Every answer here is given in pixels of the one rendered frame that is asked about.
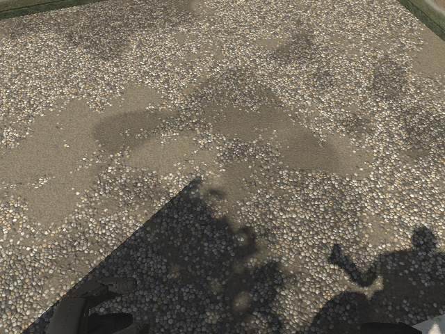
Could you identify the robot left hand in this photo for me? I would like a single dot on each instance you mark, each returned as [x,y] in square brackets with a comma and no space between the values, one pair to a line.
[71,314]

